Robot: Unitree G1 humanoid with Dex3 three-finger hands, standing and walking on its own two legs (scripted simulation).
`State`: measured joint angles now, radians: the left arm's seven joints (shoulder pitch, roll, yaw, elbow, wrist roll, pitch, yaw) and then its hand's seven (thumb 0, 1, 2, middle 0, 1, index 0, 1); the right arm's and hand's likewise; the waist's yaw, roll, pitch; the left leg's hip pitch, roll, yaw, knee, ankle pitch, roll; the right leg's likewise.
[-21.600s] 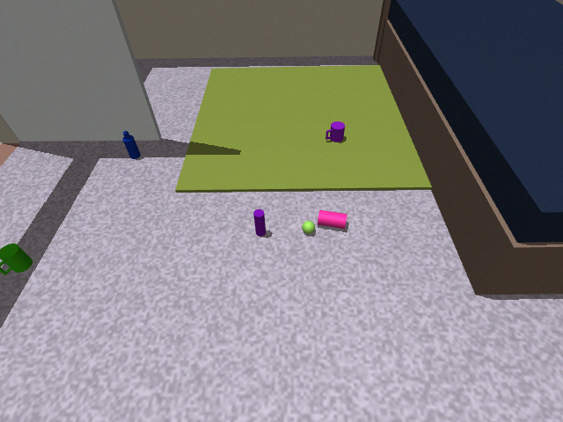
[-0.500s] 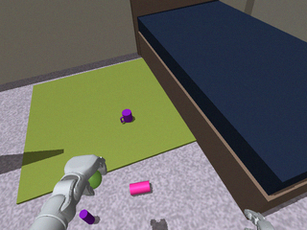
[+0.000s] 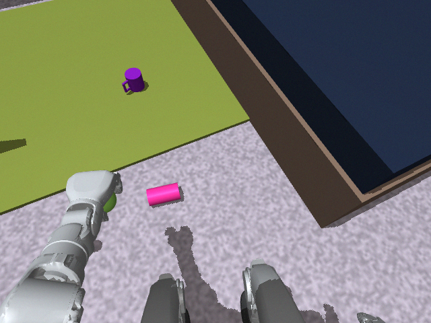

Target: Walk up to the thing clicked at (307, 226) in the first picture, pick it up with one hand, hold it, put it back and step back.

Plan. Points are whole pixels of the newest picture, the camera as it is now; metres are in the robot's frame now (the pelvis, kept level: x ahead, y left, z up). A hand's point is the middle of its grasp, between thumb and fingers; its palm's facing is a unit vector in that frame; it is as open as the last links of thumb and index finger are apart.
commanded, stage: crouch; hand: left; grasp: from above
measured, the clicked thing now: (102, 200) +0.41 +0.23 -0.13
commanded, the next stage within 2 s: lower in 1.38 s
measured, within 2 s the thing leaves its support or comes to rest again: neither
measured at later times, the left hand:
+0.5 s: hand (122, 216) +0.44 +0.24 -0.32, palm faces -0.44 +0.00 -0.90, open 7.8 cm
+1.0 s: hand (128, 217) +0.46 +0.24 -0.41, palm faces -0.46 -0.01 -0.89, open 7.8 cm
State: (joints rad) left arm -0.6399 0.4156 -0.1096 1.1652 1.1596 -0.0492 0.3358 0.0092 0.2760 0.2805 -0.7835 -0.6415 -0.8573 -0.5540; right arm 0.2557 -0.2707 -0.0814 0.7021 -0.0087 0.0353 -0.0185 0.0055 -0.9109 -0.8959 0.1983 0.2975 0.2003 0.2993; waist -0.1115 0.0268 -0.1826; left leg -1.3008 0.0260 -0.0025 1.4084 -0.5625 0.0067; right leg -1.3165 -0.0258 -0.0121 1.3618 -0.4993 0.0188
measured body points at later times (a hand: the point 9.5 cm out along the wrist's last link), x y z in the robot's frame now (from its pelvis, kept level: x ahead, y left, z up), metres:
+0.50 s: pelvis -0.02 +0.00 -0.17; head +0.20 +0.04 +0.22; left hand +0.46 +0.24 -0.27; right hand +0.04 -0.27 -0.29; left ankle +0.04 +0.12 -0.59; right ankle +0.07 -0.13 -0.59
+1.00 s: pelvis -0.03 +0.00 -0.25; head +0.21 +0.05 +0.13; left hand +0.48 +0.24 -0.36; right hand +0.00 -0.28 -0.35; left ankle +0.04 +0.12 -0.59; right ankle +0.07 -0.13 -0.59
